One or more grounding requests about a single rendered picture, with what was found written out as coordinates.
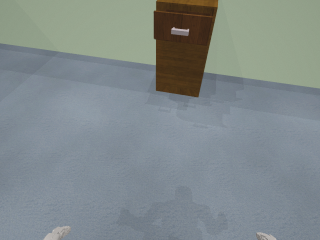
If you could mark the handle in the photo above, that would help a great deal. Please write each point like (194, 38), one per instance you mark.
(182, 32)

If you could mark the cabinet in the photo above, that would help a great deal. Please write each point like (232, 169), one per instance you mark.
(180, 66)

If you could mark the drawer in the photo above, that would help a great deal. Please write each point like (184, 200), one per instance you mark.
(198, 23)

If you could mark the robot left hand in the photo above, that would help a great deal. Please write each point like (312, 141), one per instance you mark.
(58, 233)

